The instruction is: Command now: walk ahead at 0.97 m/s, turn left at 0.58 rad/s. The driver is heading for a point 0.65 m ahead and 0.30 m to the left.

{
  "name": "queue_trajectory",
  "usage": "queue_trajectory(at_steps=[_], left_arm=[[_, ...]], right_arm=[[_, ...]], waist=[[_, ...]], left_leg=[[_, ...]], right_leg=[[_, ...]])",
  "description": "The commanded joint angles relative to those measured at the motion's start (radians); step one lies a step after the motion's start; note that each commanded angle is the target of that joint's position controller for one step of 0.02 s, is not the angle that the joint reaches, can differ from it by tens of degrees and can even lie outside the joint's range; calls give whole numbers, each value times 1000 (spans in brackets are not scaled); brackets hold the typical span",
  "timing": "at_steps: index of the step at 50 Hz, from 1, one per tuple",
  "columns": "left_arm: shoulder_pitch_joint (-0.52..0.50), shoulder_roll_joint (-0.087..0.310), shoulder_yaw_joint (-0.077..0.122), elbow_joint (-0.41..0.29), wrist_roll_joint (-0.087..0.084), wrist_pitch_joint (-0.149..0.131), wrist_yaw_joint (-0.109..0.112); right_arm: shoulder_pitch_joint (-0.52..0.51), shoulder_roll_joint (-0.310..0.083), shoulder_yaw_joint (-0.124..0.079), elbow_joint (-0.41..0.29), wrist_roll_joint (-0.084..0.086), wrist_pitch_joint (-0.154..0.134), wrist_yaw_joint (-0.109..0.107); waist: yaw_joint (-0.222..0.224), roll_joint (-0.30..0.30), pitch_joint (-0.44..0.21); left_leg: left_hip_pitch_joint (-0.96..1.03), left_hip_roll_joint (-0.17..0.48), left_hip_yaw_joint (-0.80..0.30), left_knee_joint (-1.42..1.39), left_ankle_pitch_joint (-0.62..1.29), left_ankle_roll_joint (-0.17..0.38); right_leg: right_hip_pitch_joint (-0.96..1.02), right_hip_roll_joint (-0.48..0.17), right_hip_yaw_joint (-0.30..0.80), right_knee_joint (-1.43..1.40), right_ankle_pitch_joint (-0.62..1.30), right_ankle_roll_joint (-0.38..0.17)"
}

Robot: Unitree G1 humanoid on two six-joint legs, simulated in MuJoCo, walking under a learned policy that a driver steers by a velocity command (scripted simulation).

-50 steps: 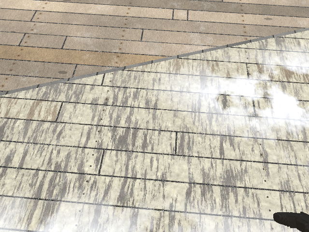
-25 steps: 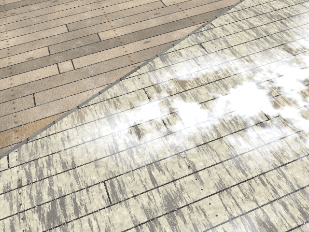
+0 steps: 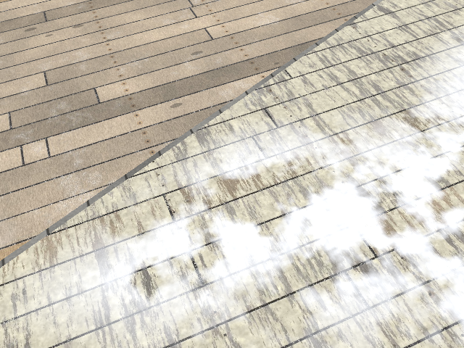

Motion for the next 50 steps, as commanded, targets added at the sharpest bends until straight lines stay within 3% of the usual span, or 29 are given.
queue_trajectory(at_steps=[1,4,5,6,7,8,9,10,12,14,16,18,21,23,24,25,26,27,29,31,34,41,42,44,46,47,48,49,50], left_arm=[[-17,221,52,-49,-6,-1,46],[-80,281,76,-53,4,38,89],[-210,295,83,-91,16,35,86],[-487,277,79,-145,-33,11,54],[-460,-2,8,-215,-33,-34,-1],[-301,-40,-24,-271,-63,-60,-28],[-289,3,-28,-300,-54,-80,-51],[-266,53,-18,-298,-51,-82,-64],[-245,107,-8,-262,-28,-51,-47],[-279,162,7,-268,-12,-26,-11],[-408,118,-11,-319,13,-21,2],[-494,77,-15,-347,-16,-14,0],[-497,108,17,-342,-63,-16,-3],[-385,155,55,-313,-80,-28,-7],[-203,195,79,-280,-74,-39,-8],[10,270,95,-248,-57,-30,-9],[-14,327,101,-232,-24,-32,-33],[-88,214,88,-259,-22,-23,-32],[-88,164,73,-220,-23,-4,-22],[-120,136,61,-166,-12,-1,-25],[-147,99,49,-106,-30,-4,-33],[-116,233,68,-30,-21,-6,-13],[-113,247,67,-23,-21,0,-13],[-52,312,75,-3,-27,14,0],[-90,326,69,-6,-35,18,11],[-89,302,63,-32,-59,-2,2],[88,138,10,-66,7,-16,-21],[59,265,19,-52,-28,-28,-34],[-68,288,36,-68,-54,-14,-24]], right_arm=[[-75,-60,-23,-79,1,-31,15],[119,-139,-58,-62,10,1,16],[436,-222,-96,22,13,25,2],[770,-232,-108,121,1,54,-29],[649,-97,-33,155,-76,38,-19],[475,-75,-19,65,-85,12,-10],[429,-57,-23,17,-67,0,-15],[308,-54,-22,-30,-58,-16,-23],[117,-119,-36,-112,-58,-34,-41],[107,-105,-31,-127,-50,-38,-59],[141,-115,-38,-107,-19,-31,-82],[182,-113,-41,-88,-1,-16,-92],[256,-87,-39,-64,14,7,-92],[237,-67,-37,-74,-4,15,-84],[200,-26,-23,-101,-17,9,-73],[224,85,13,-139,-46,5,-68],[323,47,23,-201,23,-9,-67],[257,-39,7,-163,30,7,-80],[93,-64,-2,-192,-32,22,-71],[33,-41,-5,-234,-29,28,-53],[22,-24,3,-254,-12,53,-37],[-178,-52,15,-308,-23,33,4],[-191,-45,16,-306,-27,24,12],[-154,-81,-3,-301,-41,11,20],[173,-198,-72,-226,-35,22,9],[293,-201,-72,-178,-41,32,-12],[256,-301,-62,-196,-97,30,-34],[275,-261,-56,-221,-114,25,-27],[243,-239,-53,-189,-95,20,-19]], waist=[[-53,-148,55],[-190,-207,-24],[-348,-177,-110],[-558,92,-139],[-325,351,-27],[-163,308,-176],[-125,85,-163],[-31,-137,-89],[50,-196,57],[43,-191,81],[-26,-94,63],[-100,-15,19],[-130,45,-27],[-49,86,-92],[52,53,-201],[93,-159,-376],[5,-551,-404],[37,-326,-235],[60,-40,-63],[15,-66,21],[-26,-96,37],[8,-33,140],[1,-24,154],[-37,-109,76],[-251,-152,-139],[-281,-74,-148],[-91,231,-369],[-175,63,-685],[-173,-30,-573]], left_leg=[[255,-108,167,-115,21,34],[484,-164,232,-130,-92,64],[773,-139,150,-112,-115,116],[1067,-9,2,-325,171,222],[1066,-50,-176,-206,-1,214],[1034,37,-591,-263,-374,360],[974,116,-795,-466,-645,412],[828,147,-838,-593,-908,362],[462,97,-835,-655,-858,349],[302,23,-695,-645,-684,317],[198,-59,-517,-619,-523,279],[156,-112,-447,-567,-538,223],[371,-102,-498,-446,-603,167],[449,-95,-491,-264,-484,114],[363,-119,-426,-2,-433,71],[199,-167,-308,362,-784,37],[-100,-116,-214,592,-757,16],[-199,-28,-180,699,-625,-2],[-172,26,-122,682,-507,-4],[-106,82,-124,604,-475,-1],[-113,119,-113,564,-449,-12],[-2,89,32,89,-138,3],[93,41,84,-15,-150,24],[299,-95,181,-90,-205,47],[788,-151,126,-181,-84,123],[1029,-57,-42,-345,76,162],[1411,286,-442,-99,742,335],[1421,382,-698,-263,566,433],[1272,308,-571,-339,429,345]], right_leg=[[-186,-199,-50,32,1267,186],[-128,-253,-35,352,1645,177],[-263,-249,-2,664,1678,161],[-501,-61,-31,1341,937,169],[-914,88,172,1751,-264,137],[-1030,87,374,1792,-325,93],[-1085,59,425,1672,-270,40],[-1066,-14,426,1449,-137,-14],[-930,-72,416,1238,-47,36],[-827,-117,395,1013,1,95],[-655,-113,338,713,147,126],[-478,-49,286,529,305,160],[-441,-13,323,334,297,180],[-309,-31,327,286,234,136],[-73,-124,388,334,182,80],[215,-337,683,319,-26,-1],[284,-541,1263,118,-456,-165],[178,-487,1195,89,-635,-146],[-22,-385,805,109,-229,-82],[-181,-319,601,82,-31,-53],[-238,-303,426,44,137,-48],[-235,-286,100,-72,393,3],[-249,-264,48,-34,645,22],[-193,-273,32,131,1252,34],[-286,-273,36,568,1532,39],[-527,-197,42,856,834,83],[-823,-61,147,1349,-384,104],[-817,-44,373,1448,-331,100],[-810,-107,371,1341,-238,101]])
